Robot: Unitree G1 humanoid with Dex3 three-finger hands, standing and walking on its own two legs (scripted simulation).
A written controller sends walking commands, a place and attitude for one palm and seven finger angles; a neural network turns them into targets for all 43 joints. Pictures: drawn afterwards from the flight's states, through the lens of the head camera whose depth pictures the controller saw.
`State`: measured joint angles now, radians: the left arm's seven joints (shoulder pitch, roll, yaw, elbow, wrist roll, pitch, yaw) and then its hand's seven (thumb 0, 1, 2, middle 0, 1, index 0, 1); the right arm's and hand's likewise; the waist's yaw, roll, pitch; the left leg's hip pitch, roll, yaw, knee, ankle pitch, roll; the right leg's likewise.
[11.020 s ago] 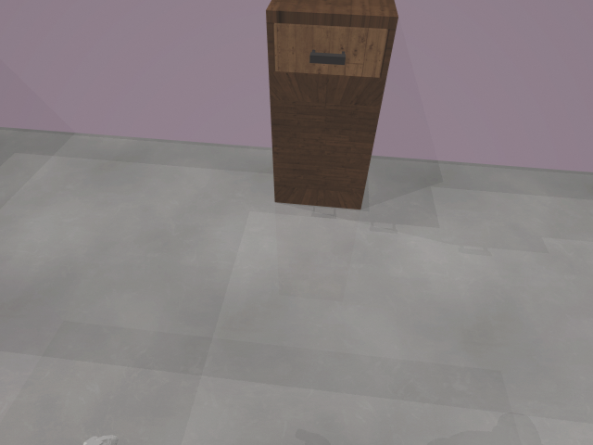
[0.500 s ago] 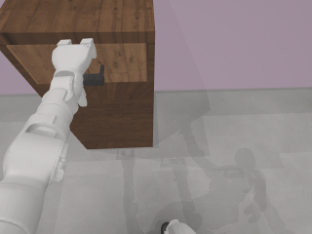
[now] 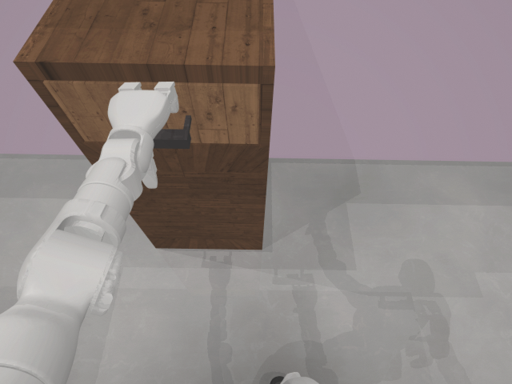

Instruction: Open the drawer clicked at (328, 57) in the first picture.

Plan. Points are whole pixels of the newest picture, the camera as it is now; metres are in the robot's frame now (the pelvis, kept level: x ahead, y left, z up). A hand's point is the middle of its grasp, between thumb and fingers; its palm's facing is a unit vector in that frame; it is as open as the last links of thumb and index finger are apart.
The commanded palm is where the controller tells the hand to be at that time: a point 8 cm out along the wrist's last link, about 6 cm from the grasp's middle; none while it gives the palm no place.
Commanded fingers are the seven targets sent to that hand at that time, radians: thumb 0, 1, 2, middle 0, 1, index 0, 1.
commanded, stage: move the hooked fingers above the handle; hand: left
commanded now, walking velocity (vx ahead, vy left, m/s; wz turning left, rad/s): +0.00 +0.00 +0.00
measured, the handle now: (159, 129) +0.58 +0.14 +0.00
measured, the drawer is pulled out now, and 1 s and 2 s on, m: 0.00 0.00 0.00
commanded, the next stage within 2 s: none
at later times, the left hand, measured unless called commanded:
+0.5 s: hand (159, 131) +0.53 +0.13 +0.05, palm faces -0.06 -0.04 -1.00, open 13.8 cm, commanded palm +0.51 +0.14 +0.11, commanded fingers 0.00 -0.50 0.30 -0.30 -1.20 -0.30 -1.20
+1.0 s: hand (147, 132) +0.52 +0.15 +0.06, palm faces -0.03 -0.03 -1.00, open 13.8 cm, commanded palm +0.51 +0.15 +0.11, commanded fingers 0.00 -0.50 0.30 -0.30 -1.20 -0.30 -1.20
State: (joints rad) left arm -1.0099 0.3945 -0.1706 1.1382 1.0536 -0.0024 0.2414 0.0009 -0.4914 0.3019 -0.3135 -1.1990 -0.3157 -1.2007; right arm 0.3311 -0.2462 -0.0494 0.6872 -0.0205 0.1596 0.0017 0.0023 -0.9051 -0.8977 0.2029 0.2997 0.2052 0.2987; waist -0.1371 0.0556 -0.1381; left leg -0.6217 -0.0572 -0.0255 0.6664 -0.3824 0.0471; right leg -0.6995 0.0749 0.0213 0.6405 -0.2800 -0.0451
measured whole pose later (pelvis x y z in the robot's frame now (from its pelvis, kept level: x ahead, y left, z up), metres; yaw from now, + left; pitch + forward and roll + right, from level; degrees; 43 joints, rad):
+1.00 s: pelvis -0.01 +0.00 +0.00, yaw +0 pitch +20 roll +0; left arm -1.03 0.43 -0.13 1.15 1.08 -0.05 0.29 0.00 -0.49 0.30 -0.32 -1.20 -0.32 -1.20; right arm 0.34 -0.25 -0.05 0.69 -0.03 0.14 -0.01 0.00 -0.90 -0.90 0.20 0.30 0.21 0.30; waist -0.16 0.05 -0.14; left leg -0.67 -0.06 -0.02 0.70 -0.39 0.05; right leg -0.74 0.07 0.02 0.67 -0.28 -0.04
